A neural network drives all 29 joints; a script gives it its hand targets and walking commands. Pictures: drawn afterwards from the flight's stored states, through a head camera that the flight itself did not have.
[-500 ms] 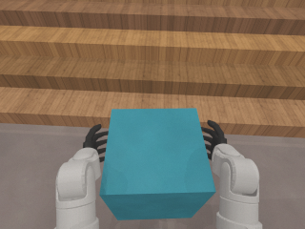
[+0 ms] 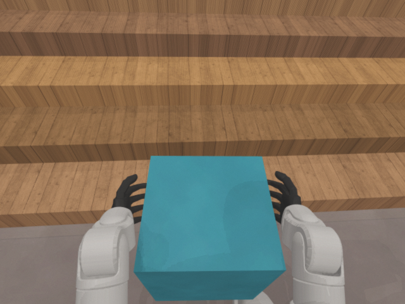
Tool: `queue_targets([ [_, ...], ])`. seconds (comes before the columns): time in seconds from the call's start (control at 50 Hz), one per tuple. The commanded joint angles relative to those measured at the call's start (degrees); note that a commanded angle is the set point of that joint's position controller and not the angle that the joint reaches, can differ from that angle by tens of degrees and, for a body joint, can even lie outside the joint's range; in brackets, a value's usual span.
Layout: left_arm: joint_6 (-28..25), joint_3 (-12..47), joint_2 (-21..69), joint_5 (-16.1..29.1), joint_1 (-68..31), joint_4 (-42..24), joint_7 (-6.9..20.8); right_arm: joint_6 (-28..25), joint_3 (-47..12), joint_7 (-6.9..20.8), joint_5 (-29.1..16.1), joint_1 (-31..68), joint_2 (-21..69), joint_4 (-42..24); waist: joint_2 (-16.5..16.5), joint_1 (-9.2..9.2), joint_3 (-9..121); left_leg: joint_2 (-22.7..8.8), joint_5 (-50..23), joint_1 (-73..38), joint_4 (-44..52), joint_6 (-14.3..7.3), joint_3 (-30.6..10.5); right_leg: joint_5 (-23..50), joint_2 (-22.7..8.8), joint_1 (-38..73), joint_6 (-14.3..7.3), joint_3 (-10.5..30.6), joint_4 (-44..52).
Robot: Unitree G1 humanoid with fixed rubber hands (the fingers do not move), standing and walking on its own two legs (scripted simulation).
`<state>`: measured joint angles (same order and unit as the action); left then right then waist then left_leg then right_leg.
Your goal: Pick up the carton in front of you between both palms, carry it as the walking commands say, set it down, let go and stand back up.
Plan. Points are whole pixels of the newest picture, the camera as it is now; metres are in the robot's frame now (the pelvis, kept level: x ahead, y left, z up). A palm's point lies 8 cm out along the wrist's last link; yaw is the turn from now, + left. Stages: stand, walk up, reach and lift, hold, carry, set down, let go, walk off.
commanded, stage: carry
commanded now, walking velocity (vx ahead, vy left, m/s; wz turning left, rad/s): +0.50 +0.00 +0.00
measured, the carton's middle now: (205, 233) +0.25 -0.01 -0.01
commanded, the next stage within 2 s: none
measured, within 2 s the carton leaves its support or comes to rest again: neither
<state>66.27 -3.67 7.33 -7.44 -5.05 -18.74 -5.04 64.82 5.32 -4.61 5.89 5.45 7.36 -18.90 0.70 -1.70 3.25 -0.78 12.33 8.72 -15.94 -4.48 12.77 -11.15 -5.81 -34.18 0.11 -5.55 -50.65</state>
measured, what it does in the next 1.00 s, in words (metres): walks ahead: right foot, then left foot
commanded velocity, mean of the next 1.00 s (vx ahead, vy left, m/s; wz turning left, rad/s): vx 0.50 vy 0.00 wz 0.00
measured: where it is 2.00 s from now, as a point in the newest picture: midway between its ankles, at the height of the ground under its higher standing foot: (186, 77)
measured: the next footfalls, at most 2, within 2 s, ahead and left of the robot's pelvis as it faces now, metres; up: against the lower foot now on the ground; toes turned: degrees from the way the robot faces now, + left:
right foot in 0.22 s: +0.36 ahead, -0.11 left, +0.00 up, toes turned -7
left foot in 0.62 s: +0.52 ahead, +0.09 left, +0.00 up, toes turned +7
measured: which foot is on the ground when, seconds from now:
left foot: down 0.00-0.26, up 0.28-0.60, down 0.62-1.00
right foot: up 0.00-0.20, down 0.22-0.72, up 0.74-0.96, down 0.98-1.00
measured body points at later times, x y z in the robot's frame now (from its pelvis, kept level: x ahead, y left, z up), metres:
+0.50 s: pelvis +0.32 -0.04 -0.01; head +0.39 -0.05 +0.43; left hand +0.70 +0.14 +0.13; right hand +0.73 -0.16 +0.14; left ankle +0.34 +0.10 -0.68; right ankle +0.32 -0.10 -0.75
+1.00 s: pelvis +0.68 +0.01 +0.00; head +0.77 +0.03 +0.44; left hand +1.08 +0.15 +0.11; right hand +1.08 -0.15 +0.13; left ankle +0.49 +0.08 -0.72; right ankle +0.80 -0.05 -0.61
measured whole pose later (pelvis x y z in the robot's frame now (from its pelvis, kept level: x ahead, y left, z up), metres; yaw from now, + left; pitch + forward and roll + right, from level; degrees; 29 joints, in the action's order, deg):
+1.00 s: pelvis +0.68 +0.01 +0.00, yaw +2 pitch +6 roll -3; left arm 74.2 -15.1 4.8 -7.3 -45.5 -6.7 -8.0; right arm 72.1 19.6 -8.2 0.6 43.4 1.7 -7.8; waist 0.9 -2.8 -6.1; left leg -2.4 15.0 2.1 -25.0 -4.7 4.8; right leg -27.0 2.5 -54.2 -8.2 -10.2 -72.0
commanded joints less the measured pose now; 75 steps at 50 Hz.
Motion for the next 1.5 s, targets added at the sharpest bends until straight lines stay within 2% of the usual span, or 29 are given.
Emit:
queue_targets([
  [0.0,-1.72,41.21,54.45,22.51,-26.4,-6.64,13.3,0.8,-42.09,16.44,-24.49,23.87,53.32,-4.26,6.88,0.75,11.79,-12.66,-19.25,-14.48,5.36,-2.74,-8.85,5.03,0.61,-4.38,0.54,-2.88,8.11],
  [0.2,5.04,36.49,36.41,26.93,-48.16,-6.22,11.28,6.55,-38.11,11.07,-24.63,45.94,35.6,-4.21,4.1,4.28,17.21,-7.3,-34.53,-5.75,-26.51,1.13,0.64,4.12,7.54,29.3,-3.55,-8.89,22.37],
  [0.22,5.93,34.81,34.58,27.01,-50.74,-4.29,10.88,7.46,-37.7,10.61,-25.03,49.43,34.65,-2.73,-4.67,5.41,20.89,-4.73,-17.93,4.02,-40.77,2.23,-0.44,-5.12,-4.25,37.45,-4.91,8.49,25.36],
  [0.24,6.22,33.38,32.96,26.95,-54.61,-1.15,10.64,8.39,-37.42,10.12,-26.39,54.12,36.12,-2.53,-22.56,5.6,25.29,4.93,11.57,22.02,-56.82,3.64,-4.81,-7.6,-16.05,48.66,-14.66,36.04,32.72],
  [0.32,7.64,32.71,40.87,32.42,-69.38,0.75,10.45,9.82,-32.42,8.85,-26.95,64.97,40.19,5.19,-2.88,4.32,22.38,-3.58,7.49,29.27,-59.7,-0.17,-14.61,8.68,-11.91,39.75,-11.45,21.07,31.06],
  [0.52,9.41,25.32,47.39,31.85,-85.54,12.16,10.61,11.14,-26.69,7.63,-24.88,79.36,47.9,17.79,-8.92,5.35,23.65,-1.8,1.36,32.16,-36.4,1.19,-7.16,27.69,-6.79,42.08,-12.48,4.51,27.19],
  [0.64,9.61,23.68,51.09,29.14,-87.79,16.38,10.96,11.2,-24.15,8.95,-23.01,81.18,51.35,23.11,-6.7,6.91,22.39,3.58,3.34,38.89,-30.22,0.23,-1.06,60.43,-3.11,56.48,-8.33,1.35,12.76],
  [0.66,9.44,23.92,51.71,29.12,-88.43,16.84,10.92,11.09,-23.93,9.23,-22.66,80.93,51.69,23.92,-5.92,4.23,24.0,4.69,-4.91,25.48,-14.53,0.62,-0.9,72.81,-1.25,50.53,-5.62,-0.95,3.36],
  [0.68,8.93,24.75,52.91,29.62,-89.85,16.01,10.8,10.91,-23.55,9.44,-22.78,79.36,52.68,23.46,-3.53,-5.03,29.27,4.3,-23.1,1.9,1.71,0.99,-0.72,64.32,-1.14,40.11,-3.67,-3.39,-9.0],
  [0.7,8.48,25.88,54.26,29.62,-91.24,14.57,10.8,10.26,-23.38,9.57,-23.64,79.78,52.3,21.78,7.1,-8.71,24.62,-2.93,-45.44,-22.97,1.02,-0.27,-8.0,21.31,3.46,11.02,-1.36,-3.56,-24.64],
  [0.72,8.59,25.37,55.03,29.56,-90.16,15.81,10.62,10.08,-23.03,9.56,-24.65,78.62,52.07,23.28,21.29,-5.48,25.81,-15.69,-102.3,-46.8,-18.92,-6.42,-24.71,-20.9,9.7,-19.09,-0.26,-0.37,-40.24],
  [0.74,8.44,24.42,53.73,28.91,-87.5,16.2,9.84,9.89,-23.84,9.44,-25.08,77.85,51.54,21.61,17.35,-8.15,33.49,-19.98,-94.66,-53.72,-18.72,-12.41,-30.39,-21.58,10.65,-27.16,-2.01,7.46,-50.8],
  [0.78,7.88,23.38,51.95,26.42,-88.95,11.04,8.28,8.94,-26.06,9.51,-27.99,86.11,54.22,10.78,3.11,-7.47,29.69,-17.97,-51.6,-46.26,-14.33,-9.98,-30.89,-18.16,7.78,-33.7,-4.57,7.96,-56.28],
  [0.88,6.94,21.52,42.96,17.96,-80.34,8.66,4.52,9.63,-30.77,10.93,-33.95,88.12,53.28,3.63,3.94,-3.54,22.63,-11.18,-43.34,-31.77,-6.25,-6.71,-19.25,-29.12,4.56,-37.41,-7.73,-0.25,-51.82],
  [0.92,6.62,22.01,41.32,16.5,-80.13,9.6,4.12,9.82,-31.71,11.86,-34.67,86.67,52.45,6.46,3.36,0.96,22.61,-6.96,-64.71,-7.55,1.21,-5.83,-11.45,-20.51,8.22,-3.42,-7.82,-7.69,-14.12],
  [0.96,6.63,24.84,43.37,18.05,-79.01,9.37,4.74,9.31,-31.29,12.64,-32.42,84.23,52.09,9.35,19.2,10.46,34.93,-13.25,-117.13,-8.02,-20.34,-6.51,-8.76,-4.33,12.14,18.49,-8.53,-8.73,-11.03],
  [0.98,6.03,26.96,45.85,19.57,-79.93,8.91,5.56,8.89,-31.28,13.01,-31.39,84.52,52.43,8.86,10.28,15.03,41.77,-10.27,-103.55,-6.85,-38.47,-3.89,-8.76,3.95,13.43,30.34,-9.08,-1.7,4.11],
  [1.0,5.16,28.82,47.41,21.08,-80.48,7.7,6.29,8.55,-32.08,13.22,-30.91,86.17,54.27,6.17,-13.59,15.55,48.95,3.04,-26.41,14.7,-72.63,4.31,-13.07,36.01,-5.35,53.4,-20.73,32.11,18.65],
  [1.02,4.68,31.43,51.17,24.13,-76.53,8.57,7.12,8.68,-31.22,12.8,-29.23,82.81,52.26,6.68,-24.86,14.32,54.21,14.5,6.3,26.54,-100.73,5.66,-25.41,55.88,-12.39,59.97,-27.97,52.61,21.6],
  [1.06,4.38,35.06,56.54,30.55,-80.53,5.47,9.18,7.86,-27.62,11.06,-22.35,75.89,48.09,7.61,-5.13,11.69,42.69,9.05,8.56,42.56,-102.8,1.08,-26.74,42.11,-8.66,60.12,-20.32,37.36,14.68],
  [1.16,2.91,39.55,60.17,40.72,-89.84,1.99,12.47,4.85,-20.03,7.67,-11.44,67.89,41.47,13.45,7.27,9.24,24.32,2.89,15.08,54.65,-90.52,-1.66,-12.55,35.45,-7.33,52.28,-12.65,25.31,24.79],
  [1.22,3.14,36.13,56.89,41.0,-90.72,6.22,13.55,4.23,-19.12,6.43,-8.17,66.89,37.43,16.07,-2.27,10.7,20.06,0.35,21.8,62.54,-84.43,-3.53,-7.61,45.6,-6.3,54.09,-13.51,20.71,28.26],
  [1.26,3.93,32.49,54.42,40.54,-88.59,11.2,13.95,4.95,-18.57,5.17,-7.05,69.01,35.71,17.47,-2.21,7.37,19.62,0.44,16.97,34.03,-52.86,-4.64,-2.76,53.64,-1.06,32.44,-11.97,8.31,35.74],
  [1.28,4.6,31.25,53.71,39.84,-87.33,12.75,13.95,5.39,-18.54,4.68,-7.43,69.29,35.02,19.53,-7.08,3.96,25.32,6.36,5.74,12.86,-51.53,-4.6,2.93,80.8,-1.56,21.03,-12.69,4.73,32.49],
  [1.32,6.33,27.56,53.35,36.21,-86.9,15.58,14.01,7.11,-21.16,4.7,-11.12,74.1,37.7,16.82,-15.77,-6.27,34.57,4.92,-6.81,-5.66,-34.11,-5.14,-2.15,88.24,-6.55,23.1,-10.21,3.79,12.42],
  [1.34,7.25,27.29,52.91,35.95,-89.18,15.63,14.08,7.75,-23.31,5.37,-13.23,75.56,39.34,16.46,-4.61,-10.48,36.89,0.26,-22.37,-16.72,-19.88,-8.03,-12.92,53.15,-0.44,16.34,-6.32,4.09,-13.59],
  [1.36,8.33,26.07,53.28,34.48,-87.45,16.67,13.94,7.97,-24.23,5.97,-15.26,73.68,41.24,19.36,14.55,-6.8,47.59,-21.17,-52.54,-29.44,-15.12,-24.56,-52.35,-7.87,14.29,-0.61,0.52,10.56,-50.84],
  [1.42,9.75,19.7,45.78,25.96,-83.87,16.33,11.72,10.09,-30.81,8.61,-27.38,85.45,51.76,13.5,-5.18,-2.79,32.74,-16.17,-25.3,-18.86,-11.82,-13.77,-42.9,-1.24,8.13,-16.26,-5.52,14.39,-63.05],
  [1.48,10.48,13.34,38.36,18.04,-80.38,19.9,8.84,11.66,-32.5,11.4,-36.73,95.99,56.0,13.01,-6.61,-0.42,22.32,-12.51,-9.81,-8.65,-7.58,-8.99,-32.8,-4.28,6.38,-18.67,-7.28,8.22,-54.63],
])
